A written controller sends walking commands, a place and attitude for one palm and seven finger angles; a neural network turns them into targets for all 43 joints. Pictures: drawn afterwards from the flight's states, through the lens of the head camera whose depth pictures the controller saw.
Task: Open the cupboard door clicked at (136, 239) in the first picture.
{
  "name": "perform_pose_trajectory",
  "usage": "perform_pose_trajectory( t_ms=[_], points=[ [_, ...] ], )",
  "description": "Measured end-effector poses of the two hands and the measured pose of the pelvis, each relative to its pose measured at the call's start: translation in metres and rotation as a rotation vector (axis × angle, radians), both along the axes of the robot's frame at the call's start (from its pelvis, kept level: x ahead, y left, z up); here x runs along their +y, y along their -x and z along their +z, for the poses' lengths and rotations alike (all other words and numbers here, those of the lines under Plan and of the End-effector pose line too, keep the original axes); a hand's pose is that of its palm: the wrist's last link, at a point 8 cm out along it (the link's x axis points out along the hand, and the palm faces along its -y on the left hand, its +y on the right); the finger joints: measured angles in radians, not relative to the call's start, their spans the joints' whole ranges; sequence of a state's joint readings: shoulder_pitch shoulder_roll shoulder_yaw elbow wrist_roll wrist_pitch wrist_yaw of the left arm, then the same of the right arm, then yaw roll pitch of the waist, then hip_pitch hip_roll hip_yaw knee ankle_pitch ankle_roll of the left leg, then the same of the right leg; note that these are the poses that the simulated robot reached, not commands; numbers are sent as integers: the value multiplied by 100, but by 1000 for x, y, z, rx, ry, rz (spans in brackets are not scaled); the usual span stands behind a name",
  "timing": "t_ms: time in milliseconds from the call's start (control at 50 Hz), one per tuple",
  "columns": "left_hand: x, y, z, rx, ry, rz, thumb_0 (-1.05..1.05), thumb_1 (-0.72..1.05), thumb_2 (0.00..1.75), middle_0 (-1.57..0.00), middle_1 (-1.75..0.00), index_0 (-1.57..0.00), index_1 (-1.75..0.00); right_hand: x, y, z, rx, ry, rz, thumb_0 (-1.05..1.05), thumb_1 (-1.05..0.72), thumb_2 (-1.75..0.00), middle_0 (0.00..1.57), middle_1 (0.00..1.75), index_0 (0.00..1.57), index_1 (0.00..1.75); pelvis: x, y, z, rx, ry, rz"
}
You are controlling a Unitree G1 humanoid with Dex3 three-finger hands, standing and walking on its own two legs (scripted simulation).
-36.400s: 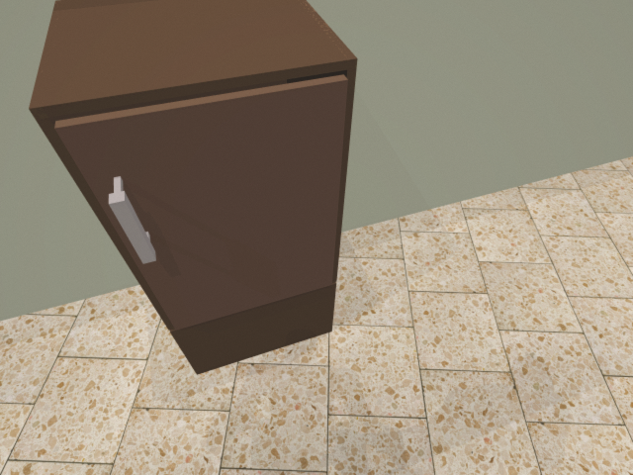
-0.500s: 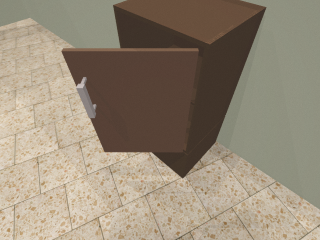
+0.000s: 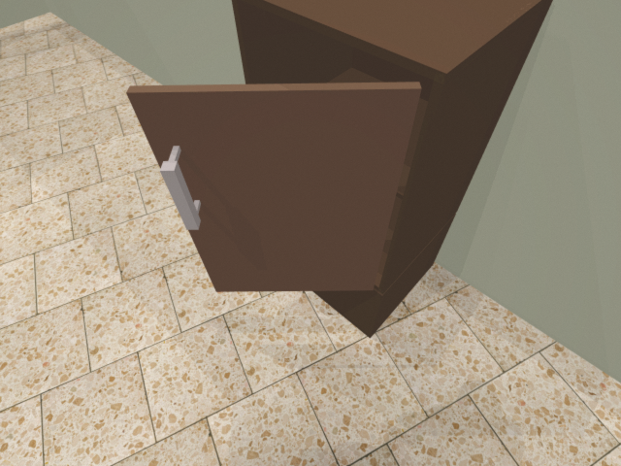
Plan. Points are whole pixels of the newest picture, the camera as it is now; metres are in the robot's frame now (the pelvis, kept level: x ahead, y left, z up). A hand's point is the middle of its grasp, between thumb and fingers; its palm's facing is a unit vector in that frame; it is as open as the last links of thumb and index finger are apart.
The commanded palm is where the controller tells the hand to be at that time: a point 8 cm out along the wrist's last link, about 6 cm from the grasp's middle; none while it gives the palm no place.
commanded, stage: come to a stop and stand still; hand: left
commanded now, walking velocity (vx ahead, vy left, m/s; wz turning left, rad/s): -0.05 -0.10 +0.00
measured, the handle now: (184, 189) +0.53 +0.26 +0.00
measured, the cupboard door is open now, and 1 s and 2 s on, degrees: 43 43 43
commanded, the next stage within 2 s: look again from close up in 0.84 s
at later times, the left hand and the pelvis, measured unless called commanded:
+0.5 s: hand out of the picture +0.03 +0.20 -0.17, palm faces +0.03 -0.98 -0.20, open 7.3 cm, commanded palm none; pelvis +0.01 +0.02 +0.00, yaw +1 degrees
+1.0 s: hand out of the picture +0.00 +0.20 -0.16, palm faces +0.01 -0.98 -0.22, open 7.4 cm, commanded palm none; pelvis +0.00 +0.02 +0.01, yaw +0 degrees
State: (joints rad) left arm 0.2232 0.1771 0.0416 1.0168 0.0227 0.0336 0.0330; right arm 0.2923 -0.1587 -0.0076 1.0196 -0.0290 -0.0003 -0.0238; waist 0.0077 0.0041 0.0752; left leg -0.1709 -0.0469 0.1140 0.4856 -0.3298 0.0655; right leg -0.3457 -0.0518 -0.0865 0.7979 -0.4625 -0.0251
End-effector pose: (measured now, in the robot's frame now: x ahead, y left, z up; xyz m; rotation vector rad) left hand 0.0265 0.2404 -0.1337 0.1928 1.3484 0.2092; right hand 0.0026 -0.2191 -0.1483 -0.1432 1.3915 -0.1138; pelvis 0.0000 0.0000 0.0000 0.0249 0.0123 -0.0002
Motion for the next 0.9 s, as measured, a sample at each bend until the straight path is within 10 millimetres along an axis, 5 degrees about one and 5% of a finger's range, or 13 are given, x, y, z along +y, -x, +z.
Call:
perform_pose_trajectory(
  t_ms=[100, 220, 420, 540, 720, 900],
  points=[
    [-11, -31, 4, -90, -8, -19, 1, 91, 90, -20, -30, -20, -30, 8, -1, -13, 26, -43, -18, 0, -91, -90, 20, 30, 20, 30, -3, -10, -4, -5, -2, 13],
    [-16, -38, 0, -131, 20, -1, 0, 93, 90, -20, -30, -20, -30, 3, -12, -2, 30, -6, -15, 2, -93, -90, 20, 30, 20, 30, -4, -14, 0, -15, 12, 42],
    [-1, -14, -9, -44, 67, 15, 0, 94, 90, -20, -30, -20, -30, 8, -24, 16, -20, 51, -5, 1, -93, -90, 20, 29, 20, 30, 10, -17, 6, -27, 21, 16],
    [10, 13, -6, 16, 48, -20, 0, 92, 90, -20, -30, -20, -30, 17, -27, 8, -78, 36, -5, 1, -93, -90, 20, 29, 20, 30, 26, -8, 3, -17, 38, 10],
    [27, 32, 4, 40, 11, -8, 1, 91, 90, -20, -30, -20, -30, 33, -10, -2, -68, -8, 3, 1, -94, -90, 20, 30, 20, 30, 36, -1, 3, -38, 19, 1],
    [16, 35, 8, 59, 21, -12, 1, 91, 90, -20, -30, -20, -30, 37, 11, -2, 0, -45, -1, 1, -92, -90, 20, 30, 20, 30, 29, 0, 6, -27, 7, -2]
  ],
)
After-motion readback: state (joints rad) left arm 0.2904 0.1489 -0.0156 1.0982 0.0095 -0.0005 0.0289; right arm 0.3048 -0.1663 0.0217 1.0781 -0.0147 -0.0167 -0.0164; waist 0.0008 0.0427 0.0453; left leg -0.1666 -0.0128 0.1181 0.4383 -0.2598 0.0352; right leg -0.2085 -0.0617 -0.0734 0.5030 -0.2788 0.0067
